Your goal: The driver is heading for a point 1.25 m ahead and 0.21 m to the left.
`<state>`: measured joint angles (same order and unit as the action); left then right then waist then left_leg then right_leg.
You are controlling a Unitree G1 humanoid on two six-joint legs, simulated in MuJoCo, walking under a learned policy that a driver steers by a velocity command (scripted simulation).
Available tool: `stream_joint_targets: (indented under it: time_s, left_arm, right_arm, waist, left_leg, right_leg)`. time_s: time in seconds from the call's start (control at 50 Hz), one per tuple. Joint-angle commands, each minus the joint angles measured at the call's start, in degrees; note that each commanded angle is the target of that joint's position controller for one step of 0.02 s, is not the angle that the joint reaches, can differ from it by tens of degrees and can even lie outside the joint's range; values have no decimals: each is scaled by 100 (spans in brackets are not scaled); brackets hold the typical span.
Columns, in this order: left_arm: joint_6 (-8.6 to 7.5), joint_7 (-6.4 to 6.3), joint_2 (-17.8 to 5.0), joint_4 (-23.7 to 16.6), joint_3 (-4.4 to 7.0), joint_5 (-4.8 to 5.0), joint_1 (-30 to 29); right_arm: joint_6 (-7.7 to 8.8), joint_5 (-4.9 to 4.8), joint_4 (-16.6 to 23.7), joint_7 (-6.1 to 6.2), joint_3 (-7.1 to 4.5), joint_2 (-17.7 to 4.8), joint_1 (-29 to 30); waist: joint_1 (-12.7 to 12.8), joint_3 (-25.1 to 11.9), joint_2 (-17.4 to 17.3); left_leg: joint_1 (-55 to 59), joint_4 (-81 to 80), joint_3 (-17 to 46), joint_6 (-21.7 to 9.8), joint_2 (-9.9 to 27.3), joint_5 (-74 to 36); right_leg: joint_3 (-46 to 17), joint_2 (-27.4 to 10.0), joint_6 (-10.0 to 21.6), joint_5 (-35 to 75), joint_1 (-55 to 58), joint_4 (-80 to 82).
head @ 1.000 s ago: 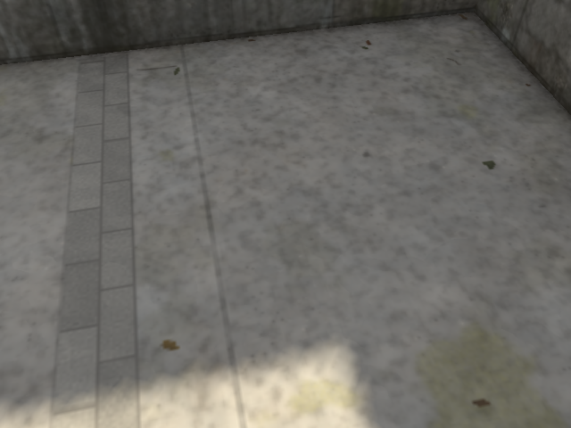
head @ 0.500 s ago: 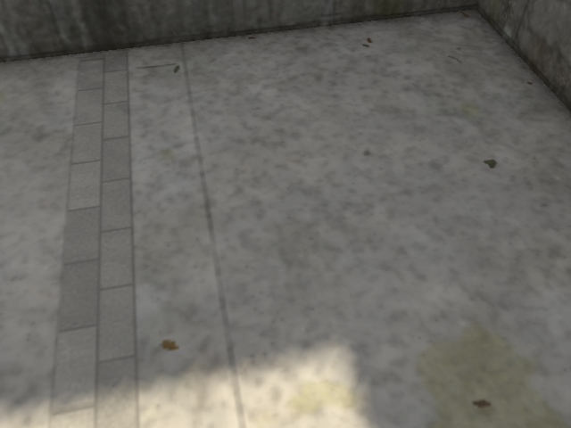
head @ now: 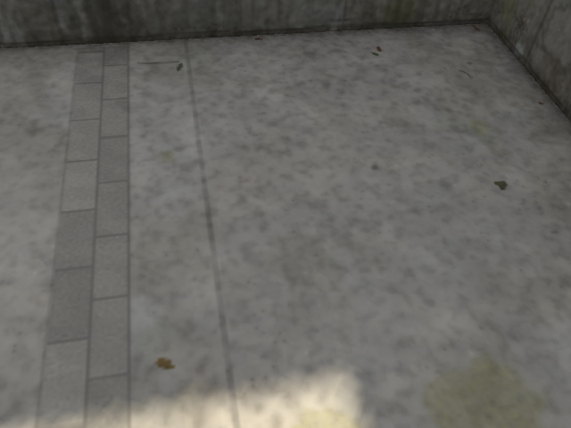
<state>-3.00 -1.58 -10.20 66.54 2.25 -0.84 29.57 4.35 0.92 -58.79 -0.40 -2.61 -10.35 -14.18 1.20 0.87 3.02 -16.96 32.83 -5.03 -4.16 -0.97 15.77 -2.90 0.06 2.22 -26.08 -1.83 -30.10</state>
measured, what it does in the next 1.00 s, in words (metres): walks ahead: right foot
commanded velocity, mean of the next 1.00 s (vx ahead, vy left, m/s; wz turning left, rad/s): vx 0.47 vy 0.00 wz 0.00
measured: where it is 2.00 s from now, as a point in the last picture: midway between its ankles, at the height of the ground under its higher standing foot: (267, 231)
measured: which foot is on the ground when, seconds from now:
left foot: down 0.00-0.46, up 0.48-1.00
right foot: up 0.00-0.44, down 0.46-1.00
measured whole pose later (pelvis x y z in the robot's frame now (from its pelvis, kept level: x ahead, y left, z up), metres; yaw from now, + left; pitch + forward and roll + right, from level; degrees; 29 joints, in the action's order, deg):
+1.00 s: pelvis +0.55 +0.03 +0.00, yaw +1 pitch +1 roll -1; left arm -5.9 -1.1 -8.9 63.0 1.4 -1.5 28.6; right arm 3.3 1.2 -50.5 -1.3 -1.7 -9.5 0.5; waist 3.9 3.8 -0.5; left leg -28.9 31.1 -5.9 -6.1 0.4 5.8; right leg 3.8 4.1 3.9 -22.4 8.4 -13.5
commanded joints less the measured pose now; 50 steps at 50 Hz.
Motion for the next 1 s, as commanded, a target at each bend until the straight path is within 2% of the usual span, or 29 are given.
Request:
stream_joint_targets:
  time_s: [0.02,0.04,0.06,0.08,0.12,0.18,0.24,0.28,0.32,0.36,0.4,0.42,0.44,0.46,0.48,0.5,0.52,0.54,0.56,0.6,0.64,0.7,0.74,0.8,0.9,0.94,0.96,0.98,1.0]
  left_arm:
    - [-200,128,-318,-741,14,-91,-617]
    - [-163,169,-373,-786,41,-165,-838]
    - [-188,229,-229,-811,6,-147,-984]
    - [-208,265,-133,-801,-1,-102,-982]
    - [-131,303,-166,-773,34,-136,-870]
    - [-15,324,-247,-916,88,-112,-1219]
    - [22,339,-210,-1269,64,-89,-2136]
    - [16,350,-139,-1489,17,-50,-2706]
    - [11,354,-103,-1630,-24,-9,-3082]
    - [8,333,-190,-1716,-15,5,-3197]
    - [-23,270,-348,-1669,50,3,-2865]
    - [-52,228,-456,-1536,109,-2,-2397]
    - [-93,184,-579,-1280,190,6,-1613]
    - [-139,134,-718,-1011,277,-48,-763]
    - [-160,87,-1205,-873,414,-195,66]
    - [-119,154,-1432,-940,459,-232,-70]
    - [-83,207,-1197,-986,424,-1,-669]
    - [-108,224,-837,-1086,315,51,-1234]
    - [-170,243,-542,-1071,235,20,-1434]
    - [-262,179,-233,-909,114,7,-1317]
    - [-349,143,-327,-771,99,12,-982]
    - [-374,136,-556,-700,110,21,-647]
    - [-358,145,-534,-676,78,28,-414]
    - [-355,138,-496,-626,33,33,-100]
    - [-339,65,-553,-467,17,-28,357]
    - [-331,29,-626,-451,35,-66,275]
    - [-333,13,-677,-467,48,-71,155]
    - [-328,0,-746,-473,69,-79,67]
    - [-307,7,-793,-478,82,-79,-21]
  right_arm:
    - [-65,2,-627,58,-306,-1034,-2747]
    - [-110,28,-398,66,-217,-777,-1918]
    - [-77,21,-169,40,-176,-664,-1314]
    - [-28,20,-60,35,-140,-616,-1012]
    - [76,3,-110,57,-31,-380,-1046]
    - [150,-16,-328,93,33,-368,-1575]
    - [162,6,-385,104,96,-345,-1815]
    - [173,5,-385,117,134,-310,-1841]
    - [196,0,-416,146,140,-355,-1932]
    - [213,7,-453,176,125,-443,-1959]
    - [236,18,-445,197,98,-557,-1805]
    - [231,34,-437,215,72,-630,-1722]
    - [203,51,-424,218,49,-692,-1638]
    - [179,16,-397,199,37,-723,-1544]
    - [172,-17,-249,156,95,-461,-1664]
    - [132,-185,-220,72,137,82,-2338]
    - [101,-53,-114,79,11,-454,-1710]
    - [122,-14,103,49,-19,-511,-1113]
    - [135,7,140,40,-21,-420,-898]
    - [3,126,85,-9,-11,-194,-1069]
    - [-107,140,127,-57,-18,-109,-1027]
    - [-207,138,413,-102,-42,-232,-267]
    - [-214,99,621,-120,-43,-293,326]
    - [-190,34,845,-138,8,-224,1009]
    - [-140,12,1109,-124,44,-259,1753]
    - [-93,15,1159,-106,17,-332,1725]
    - [-67,20,1114,-81,-13,-384,1506]
    - [-40,27,989,-40,-63,-473,1079]
    - [1,35,736,6,-136,-580,313]
  waist:
    - [-1024,28,-1985]
    - [-569,598,-1000]
    - [-396,828,-517]
    - [-212,805,-371]
    - [-51,622,-491]
    - [-53,559,-657]
    - [-189,708,-713]
    - [-262,815,-742]
    - [-329,844,-816]
    - [-292,816,-860]
    - [-58,561,-874]
    - [158,291,-905]
    - [469,-116,-889]
    - [851,-515,-781]
    - [1005,-1167,-168]
    - [479,-1564,871]
    - [378,-1027,33]
    - [207,-239,-112]
    - [52,123,-422]
    - [-280,195,-318]
    - [-367,220,-212]
    - [-300,440,-115]
    - [-158,540,-74]
    - [28,556,5]
    - [246,600,106]
    - [125,566,125]
    - [-21,454,154]
    - [-214,226,205]
    - [-529,-158,156]
  left_leg:
    - [2837,-2563,4380,-892,2240,2231]
    - [2151,-2487,3920,-827,2177,2520]
    - [1594,-2536,3339,-761,1988,1886]
    - [1327,-2606,2755,-665,1741,1127]
    - [1299,-2601,1941,-539,1392,-152]
    - [1648,-2449,1309,-509,1225,-1897]
    - [1626,-2473,989,-529,1128,-2804]
    - [1512,-2489,799,-498,1028,-3169]
    - [1517,-2500,690,-476,1029,-3510]
    - [1718,-2409,645,-478,1151,-4044]
    - [2028,-1848,532,-429,1232,-5393]
    - [2181,-1268,484,-398,1250,-6034]
    - [2212,-359,448,-377,1222,-6201]
    - [1687,809,342,-330,1069,-5430]
    - [609,2615,136,-299,718,-3163]
    - [-1354,4703,287,-142,-435,1515]
    - [-1827,4832,883,-275,-44,953]
    - [-1950,4518,828,-290,210,357]
    - [-1721,4189,807,-278,389,58]
    - [-1145,3676,785,-147,584,-53]
    - [-1130,3375,657,-30,608,-88]
    - [-1757,2790,451,119,732,-618]
    - [-2065,2216,321,198,747,-1053]
    - [-1983,1216,112,248,607,-1554]
    - [-2009,263,-62,67,367,-1558]
    - [-1809,14,-67,-101,264,-1187]
    - [-1439,-100,-117,-208,130,-932]
    - [-900,-181,-163,-315,-46,-687]
    - [-95,-453,-207,-437,-210,-705]
  right_leg:
    - [393,387,297,-467,-3733,-3149]
    - [142,-95,392,13,-3932,-3771]
    - [73,-294,409,629,-3842,-3768]
    - [77,-432,383,1025,-3604,-3586]
    - [231,-492,262,1306,-3359,-3349]
    - [508,-418,157,1529,-3737,-3165]
    - [743,-349,63,1847,-4011,-2510]
    - [890,-243,51,2128,-3810,-1698]
    - [1039,-104,116,2345,-3430,-986]
    - [1095,-2,272,2357,-3075,-576]
    - [1126,210,500,2120,-2493,-389]
    - [1113,347,610,1903,-2035,-356]
    - [1069,457,726,1816,-1309,-162]
    - [872,275,853,1925,-185,234]
    - [-646,-1067,1128,956,1051,344]
    - [-3718,-2481,2033,616,2026,1206]
    - [-3617,-2149,1831,-185,1374,1652]
    - [-2705,-1992,1609,-49,509,1833]
    - [-2104,-1745,1435,740,-152,2008]
    - [-1207,-1317,1136,1722,-822,2135]
    - [-803,-1192,1104,2431,-909,2183]
    - [-410,-1046,1029,2686,-804,2381]
    - [-231,-944,932,3101,-616,2419]
    - [33,-823,768,3768,-354,2341]
    - [91,-1053,816,4492,624,2077]
    - [132,-1194,845,5167,948,1777]
    - [199,-1218,806,5900,1005,1468]
    - [242,-1222,751,6630,1037,975]
    - [322,-1130,684,6873,985,117]
Next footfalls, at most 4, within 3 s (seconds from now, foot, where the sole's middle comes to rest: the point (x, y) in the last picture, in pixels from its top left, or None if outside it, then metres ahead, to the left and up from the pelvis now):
0.46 right None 0.41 -0.05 -0.76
1.02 left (243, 341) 0.73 0.11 -0.76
1.58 right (310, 247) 1.04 -0.06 -0.76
2.12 left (230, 191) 1.26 0.19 -0.76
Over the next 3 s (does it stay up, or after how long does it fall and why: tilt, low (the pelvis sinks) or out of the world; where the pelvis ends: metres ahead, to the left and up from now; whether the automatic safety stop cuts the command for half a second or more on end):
stays up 1.26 0.10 0.02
